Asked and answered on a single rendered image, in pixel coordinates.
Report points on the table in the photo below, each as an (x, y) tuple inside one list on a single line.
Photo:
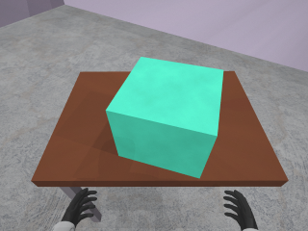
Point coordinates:
[(82, 151)]

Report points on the carton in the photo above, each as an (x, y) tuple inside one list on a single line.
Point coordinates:
[(166, 115)]

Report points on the left robot hand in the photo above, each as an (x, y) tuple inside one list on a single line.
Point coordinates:
[(75, 208)]

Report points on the left robot forearm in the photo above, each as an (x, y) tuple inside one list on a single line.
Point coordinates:
[(64, 226)]

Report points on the right robot hand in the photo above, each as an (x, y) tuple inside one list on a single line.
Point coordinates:
[(244, 216)]

